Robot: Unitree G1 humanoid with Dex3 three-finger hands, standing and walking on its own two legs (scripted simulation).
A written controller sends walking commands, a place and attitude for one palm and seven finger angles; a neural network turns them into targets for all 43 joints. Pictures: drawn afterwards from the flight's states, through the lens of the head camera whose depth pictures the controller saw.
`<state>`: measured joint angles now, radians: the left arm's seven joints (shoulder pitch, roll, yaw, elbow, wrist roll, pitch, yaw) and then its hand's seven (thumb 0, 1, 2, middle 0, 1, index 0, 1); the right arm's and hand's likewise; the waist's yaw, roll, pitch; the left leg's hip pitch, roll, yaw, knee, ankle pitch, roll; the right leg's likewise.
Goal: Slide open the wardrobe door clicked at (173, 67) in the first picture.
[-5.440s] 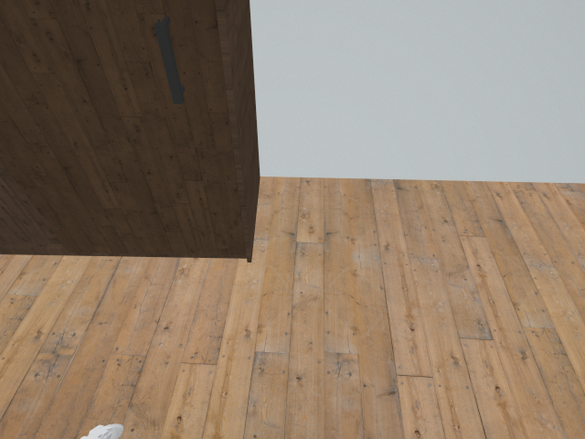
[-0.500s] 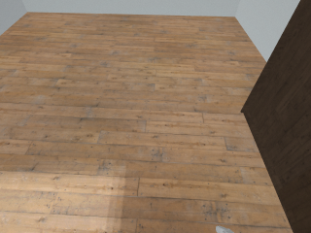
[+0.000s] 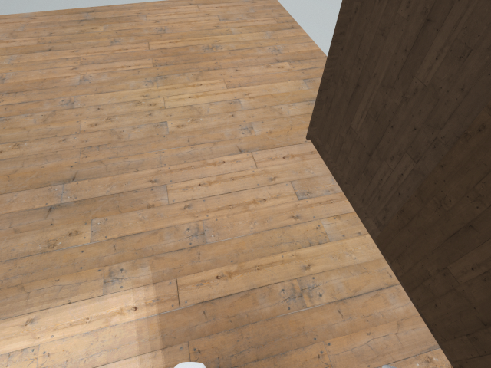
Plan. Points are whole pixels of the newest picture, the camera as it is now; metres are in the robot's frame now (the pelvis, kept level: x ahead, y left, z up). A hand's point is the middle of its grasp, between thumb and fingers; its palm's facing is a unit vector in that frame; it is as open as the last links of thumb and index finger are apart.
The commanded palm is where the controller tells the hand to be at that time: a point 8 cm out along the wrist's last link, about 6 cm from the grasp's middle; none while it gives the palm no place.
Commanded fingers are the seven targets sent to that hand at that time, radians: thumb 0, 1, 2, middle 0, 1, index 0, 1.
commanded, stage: turn to face it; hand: right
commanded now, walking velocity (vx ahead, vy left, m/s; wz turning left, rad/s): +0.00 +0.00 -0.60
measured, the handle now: out of the picture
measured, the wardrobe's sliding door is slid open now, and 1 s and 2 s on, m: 0.00 0.00 0.00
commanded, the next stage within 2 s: take the last steps up to it in 1.78 s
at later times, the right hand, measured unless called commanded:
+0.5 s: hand out of the picture -0.07 -0.22 -0.19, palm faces +0.38 +0.89 -0.24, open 7.4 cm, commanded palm none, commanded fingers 0.00 -0.90 -0.90 0.20 0.30 0.20 0.30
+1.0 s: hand out of the picture -0.01 -0.21 -0.13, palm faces +0.56 +0.78 -0.29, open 7.4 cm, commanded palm none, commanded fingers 0.00 -0.90 -0.90 0.20 0.30 0.20 0.30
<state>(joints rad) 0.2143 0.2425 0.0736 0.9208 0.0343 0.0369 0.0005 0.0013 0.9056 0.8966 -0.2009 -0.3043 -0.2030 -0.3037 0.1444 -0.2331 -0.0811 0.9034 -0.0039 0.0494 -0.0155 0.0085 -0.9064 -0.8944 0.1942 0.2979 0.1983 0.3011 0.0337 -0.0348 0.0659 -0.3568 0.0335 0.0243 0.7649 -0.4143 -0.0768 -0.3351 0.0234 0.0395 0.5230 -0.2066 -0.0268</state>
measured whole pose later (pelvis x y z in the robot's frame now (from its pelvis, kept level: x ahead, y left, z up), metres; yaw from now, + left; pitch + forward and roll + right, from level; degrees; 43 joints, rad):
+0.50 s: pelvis -0.02 -0.01 -0.01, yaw -20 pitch +1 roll -1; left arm 0.10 0.24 0.06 0.89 0.02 0.04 -0.03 0.00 0.91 0.90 -0.20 -0.30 -0.20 -0.30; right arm 0.26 -0.25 -0.07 0.92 -0.02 0.05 -0.01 0.01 -0.90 -0.89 0.20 0.30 0.21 0.30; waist -0.03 0.06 0.11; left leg -0.33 0.20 0.20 0.84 -0.50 -0.08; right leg -0.30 -0.02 -0.10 0.64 -0.32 -0.01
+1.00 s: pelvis -0.01 +0.02 +0.00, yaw -37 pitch -1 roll -1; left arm 0.22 0.27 0.09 0.93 0.03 0.08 -0.02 0.00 0.91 0.90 -0.20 -0.30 -0.20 -0.30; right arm 0.13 -0.18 -0.03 0.83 -0.01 0.01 -0.02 0.01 -0.90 -0.89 0.20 0.30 0.20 0.30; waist 0.04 -0.06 0.08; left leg -0.25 0.07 0.09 0.59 -0.32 0.00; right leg -0.46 0.05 0.06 1.05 -0.46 0.04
